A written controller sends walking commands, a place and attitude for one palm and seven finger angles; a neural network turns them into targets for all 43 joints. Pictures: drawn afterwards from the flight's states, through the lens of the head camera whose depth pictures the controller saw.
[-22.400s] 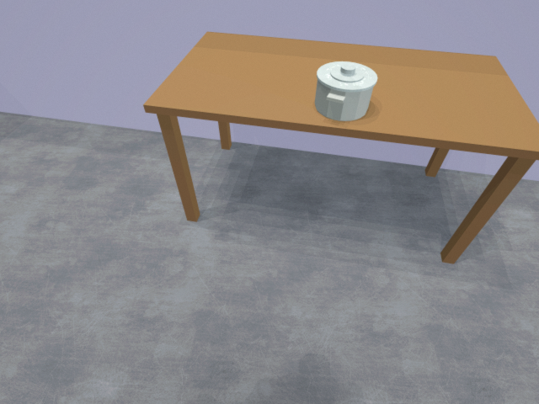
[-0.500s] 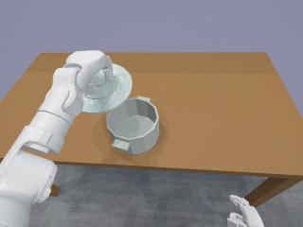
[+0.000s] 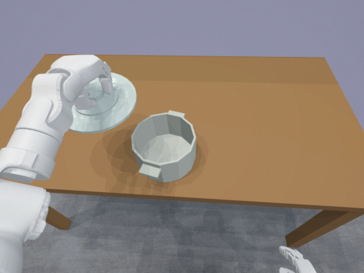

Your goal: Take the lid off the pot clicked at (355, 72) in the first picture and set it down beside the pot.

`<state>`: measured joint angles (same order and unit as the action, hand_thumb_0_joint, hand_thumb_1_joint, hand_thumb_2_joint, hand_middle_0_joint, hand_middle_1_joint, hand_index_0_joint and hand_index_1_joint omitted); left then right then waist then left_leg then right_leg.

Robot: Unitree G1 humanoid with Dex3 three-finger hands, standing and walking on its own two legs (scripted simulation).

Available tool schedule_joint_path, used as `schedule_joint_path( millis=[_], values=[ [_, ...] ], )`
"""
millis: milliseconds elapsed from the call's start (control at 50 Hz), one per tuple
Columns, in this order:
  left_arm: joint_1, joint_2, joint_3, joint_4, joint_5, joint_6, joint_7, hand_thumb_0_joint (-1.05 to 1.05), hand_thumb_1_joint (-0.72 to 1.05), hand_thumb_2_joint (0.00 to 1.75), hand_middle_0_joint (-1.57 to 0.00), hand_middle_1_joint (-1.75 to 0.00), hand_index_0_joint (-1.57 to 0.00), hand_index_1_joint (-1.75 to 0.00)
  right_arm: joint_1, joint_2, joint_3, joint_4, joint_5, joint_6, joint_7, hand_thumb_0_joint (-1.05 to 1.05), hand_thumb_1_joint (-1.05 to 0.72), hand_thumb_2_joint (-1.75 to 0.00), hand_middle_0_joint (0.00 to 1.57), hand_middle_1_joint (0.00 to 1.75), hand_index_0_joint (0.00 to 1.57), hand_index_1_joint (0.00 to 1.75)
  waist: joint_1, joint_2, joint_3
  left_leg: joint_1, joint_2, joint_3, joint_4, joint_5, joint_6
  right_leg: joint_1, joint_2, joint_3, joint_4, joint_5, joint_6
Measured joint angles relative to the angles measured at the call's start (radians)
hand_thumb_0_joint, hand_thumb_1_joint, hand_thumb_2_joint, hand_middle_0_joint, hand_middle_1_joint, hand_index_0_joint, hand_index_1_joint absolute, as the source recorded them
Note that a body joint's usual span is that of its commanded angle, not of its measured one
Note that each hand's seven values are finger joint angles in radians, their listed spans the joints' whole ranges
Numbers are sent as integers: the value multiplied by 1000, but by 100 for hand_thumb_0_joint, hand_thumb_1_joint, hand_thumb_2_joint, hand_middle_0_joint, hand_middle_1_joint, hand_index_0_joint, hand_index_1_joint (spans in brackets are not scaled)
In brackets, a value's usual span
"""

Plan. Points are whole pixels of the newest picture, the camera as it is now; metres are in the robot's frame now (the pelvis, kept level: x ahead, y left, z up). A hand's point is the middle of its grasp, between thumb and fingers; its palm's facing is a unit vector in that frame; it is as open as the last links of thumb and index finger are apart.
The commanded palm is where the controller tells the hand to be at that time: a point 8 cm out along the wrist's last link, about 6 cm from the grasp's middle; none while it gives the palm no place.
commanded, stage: move the lid sideways beside the pot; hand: left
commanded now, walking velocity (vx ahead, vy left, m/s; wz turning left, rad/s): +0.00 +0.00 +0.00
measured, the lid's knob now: (93, 92) +0.47 +0.22 +0.13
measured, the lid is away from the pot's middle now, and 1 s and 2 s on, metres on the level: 0.15 0.25 0.25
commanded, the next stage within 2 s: lower the lid onto the table in 0.94 s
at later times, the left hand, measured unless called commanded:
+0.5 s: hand (62, 94) +0.44 +0.26 +0.16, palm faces -0.29 -0.01 -0.96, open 7.1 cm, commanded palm +0.43 +0.27 +0.24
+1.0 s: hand (37, 97) +0.43 +0.32 +0.16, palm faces -0.31 -0.01 -0.95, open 7.1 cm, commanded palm +0.43 +0.30 +0.24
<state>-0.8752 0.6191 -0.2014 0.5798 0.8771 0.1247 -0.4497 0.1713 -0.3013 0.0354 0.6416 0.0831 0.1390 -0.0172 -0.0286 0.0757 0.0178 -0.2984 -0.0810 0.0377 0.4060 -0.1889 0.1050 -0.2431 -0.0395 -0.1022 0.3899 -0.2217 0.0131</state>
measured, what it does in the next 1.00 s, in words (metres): stands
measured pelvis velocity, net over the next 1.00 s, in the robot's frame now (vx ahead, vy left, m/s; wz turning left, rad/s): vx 0.00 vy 0.02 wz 0.02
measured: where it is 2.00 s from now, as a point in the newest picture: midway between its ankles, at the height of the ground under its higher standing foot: outside the picture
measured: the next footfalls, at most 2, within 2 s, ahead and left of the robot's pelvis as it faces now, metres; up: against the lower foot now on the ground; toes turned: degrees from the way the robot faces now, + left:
none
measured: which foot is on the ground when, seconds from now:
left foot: down 0.00-1.00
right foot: down 0.00-1.00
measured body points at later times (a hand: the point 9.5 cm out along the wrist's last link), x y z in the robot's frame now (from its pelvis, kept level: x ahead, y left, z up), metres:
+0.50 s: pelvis +0.00 +0.01 +0.00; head +0.05 +0.00 +0.45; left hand +0.45 +0.26 +0.21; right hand +0.13 -0.24 -0.12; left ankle +0.01 +0.05 -0.74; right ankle -0.02 -0.13 -0.74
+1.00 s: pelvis +0.00 +0.02 +0.00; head +0.06 +0.01 +0.44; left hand +0.44 +0.31 +0.21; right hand +0.11 -0.25 -0.13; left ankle +0.01 +0.05 -0.74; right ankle -0.02 -0.13 -0.74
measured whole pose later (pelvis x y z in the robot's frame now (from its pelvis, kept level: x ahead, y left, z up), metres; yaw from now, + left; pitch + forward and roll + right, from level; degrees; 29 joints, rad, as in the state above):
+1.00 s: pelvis +0.00 +0.02 +0.00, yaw +1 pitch +6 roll -2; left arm -0.89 0.79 -0.08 0.69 0.88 -0.05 -0.49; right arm 0.21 -0.31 0.02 0.65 0.08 0.18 -0.02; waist -0.03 0.06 0.02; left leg -0.35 -0.09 0.02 0.41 -0.18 0.13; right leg -0.26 -0.04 -0.12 0.35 -0.19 0.01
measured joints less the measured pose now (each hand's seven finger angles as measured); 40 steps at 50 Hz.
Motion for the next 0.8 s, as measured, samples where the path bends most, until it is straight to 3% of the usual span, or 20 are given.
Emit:
schedule_joint_path(
  millis=[260, 420, 800],
  values=[
    [-4, 34, 49, 12, -3, -61, 9, 4, 22, 83, -65, -89, -75, -95, 10, -1, -6, 0, -5, -1, 5, 0, -90, -90, 20, 30, 20, 30, -2, 0, -8, -16, -9, -2, -6, 8, 11, -11, -8, -2, -12, 11, 2],
    [-23, 53, 40, 56, 15, -57, -9, 4, 23, 83, -65, -90, -75, -95, 8, 4, -2, -6, -1, 13, 6, 0, -90, -90, 20, 30, 20, 30, -2, -4, -5, -28, -12, -6, 2, 9, 14, -20, -10, -5, -9, 12, 2],
    [-23, 145, 117, 110, 13, -163, -24, 4, 23, 83, -65, -89, -75, -95, 38, -12, -10, 5, -3, 24, -10, 0, -90, -90, 20, 30, 20, 30, -8, -14, -2, -39, -9, -12, 6, 7, 18, -17, -4, -10, -31, 23, -2]
  ],
)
